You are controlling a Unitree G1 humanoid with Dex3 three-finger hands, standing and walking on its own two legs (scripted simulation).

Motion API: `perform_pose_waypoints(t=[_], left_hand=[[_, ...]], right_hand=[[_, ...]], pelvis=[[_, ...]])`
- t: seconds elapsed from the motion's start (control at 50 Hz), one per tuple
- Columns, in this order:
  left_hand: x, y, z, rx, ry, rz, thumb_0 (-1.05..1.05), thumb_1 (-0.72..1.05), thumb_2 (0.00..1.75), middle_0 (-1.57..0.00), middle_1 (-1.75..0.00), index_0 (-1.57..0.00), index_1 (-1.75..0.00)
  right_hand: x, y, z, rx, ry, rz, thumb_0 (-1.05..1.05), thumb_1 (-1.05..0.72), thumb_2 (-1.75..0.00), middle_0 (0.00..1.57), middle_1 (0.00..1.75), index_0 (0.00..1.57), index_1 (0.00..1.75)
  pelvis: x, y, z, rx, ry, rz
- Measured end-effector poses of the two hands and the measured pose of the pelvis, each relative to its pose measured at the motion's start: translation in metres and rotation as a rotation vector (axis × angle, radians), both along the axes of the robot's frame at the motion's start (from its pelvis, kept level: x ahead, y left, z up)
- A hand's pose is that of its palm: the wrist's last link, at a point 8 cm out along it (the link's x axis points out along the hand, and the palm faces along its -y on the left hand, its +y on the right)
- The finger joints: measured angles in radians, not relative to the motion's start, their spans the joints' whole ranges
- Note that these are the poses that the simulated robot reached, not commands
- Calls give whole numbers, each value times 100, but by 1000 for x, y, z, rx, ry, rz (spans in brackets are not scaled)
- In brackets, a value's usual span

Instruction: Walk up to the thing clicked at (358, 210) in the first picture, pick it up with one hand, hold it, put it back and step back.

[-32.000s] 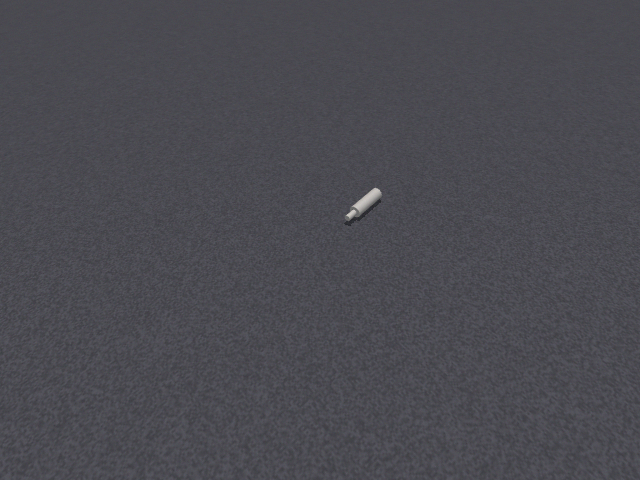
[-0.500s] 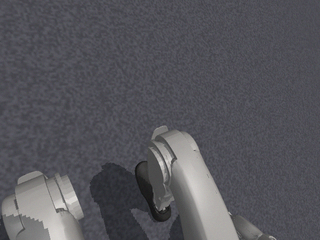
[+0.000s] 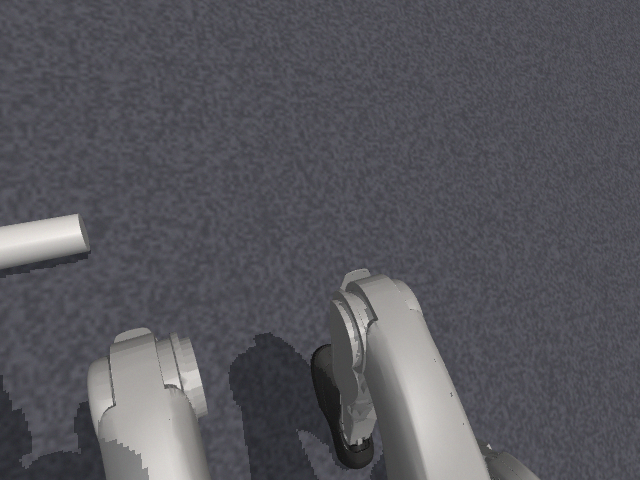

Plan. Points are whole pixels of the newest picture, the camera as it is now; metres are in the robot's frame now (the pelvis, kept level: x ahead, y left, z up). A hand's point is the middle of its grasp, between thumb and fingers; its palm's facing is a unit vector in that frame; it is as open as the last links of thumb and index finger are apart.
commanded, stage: withdraw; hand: left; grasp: from above
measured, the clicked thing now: out of the picture +0.45 +0.35 -0.28
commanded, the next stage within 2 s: home in 0.58 s
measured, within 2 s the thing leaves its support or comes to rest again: neither
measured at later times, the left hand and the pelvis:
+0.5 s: hand out of the picture +0.41 +0.33 -0.11, palm faces -0.51 -0.09 -0.86, open 13.4 cm; pelvis -0.02 -0.01 +0.03, yaw +5 degrees
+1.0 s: hand out of the picture +0.43 +0.35 -0.07, palm faces -0.34 -0.18 -0.92, open 11.8 cm; pelvis +0.00 +0.00 +0.06, yaw +5 degrees
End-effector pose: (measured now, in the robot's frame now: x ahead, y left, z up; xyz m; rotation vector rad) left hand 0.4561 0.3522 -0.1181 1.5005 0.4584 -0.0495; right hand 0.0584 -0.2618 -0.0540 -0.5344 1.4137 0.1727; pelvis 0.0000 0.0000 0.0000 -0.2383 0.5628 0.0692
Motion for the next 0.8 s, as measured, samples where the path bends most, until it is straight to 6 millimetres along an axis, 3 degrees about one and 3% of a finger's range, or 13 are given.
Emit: perform_pose_waypoints(t=[0.18, 0.28, 0.4, 0.54, 0.64, 0.72, 0.8], left_hand=[[-11, -5, 81, 9, 112, -13, 0, -46, 98, -13, -96, -12, -97], [-15, -13, 100, -18, 168, -36, 0, -44, 96, -17, -94, -15, -95], [-24, -17, 90, -41, 199, -82, 0, -41, 94, -19, -92, -17, -93], [-36, -19, 50, -60, 198, -127, 0, -40, 93, -19, -92, -18, -92], [-33, -20, 25, -59, 142, -142, 0, -40, 93, -18, -92, -18, -93], [-22, -17, 21, -35, 69, -120, 0, -38, 92, -20, -91, -19, -91], [-9, -13, 32, -9, 12, -67, 0, -35, 91, -22, -88, -21, -88]], right_hand=[[37, -2, 6, 50, -97, -60, 0, -91, -90, 20, 30, 21, 30], [43, -10, 18, 18, -147, -60, 0, -91, -90, 20, 30, 21, 30], [26, -25, 20, -50, -115, -61, 0, -91, -90, 20, 30, 21, 30], [-4, -31, 9, -106, -21, -62, 0, -91, -89, 20, 30, 20, 30], [-20, -26, 0, -118, 20, -71, 0, -91, -89, 20, 30, 21, 30], [-24, -20, -6, -114, 27, -92, 0, -90, -89, 20, 30, 21, 30], [-20, -13, -7, -92, 8, -125, 0, -90, -89, 20, 30, 21, 30]], pelvis=[[-7, -4, 38, 54, 33, 36], [-14, -9, 50, 73, 22, 43], [-20, -14, 47, 83, 9, 43], [-21, -15, 29, 76, -5, 36], [-19, -13, 15, 68, -10, 31], [-15, -11, 9, 63, 1, 28], [-10, -8, 10, 59, 28, 28]])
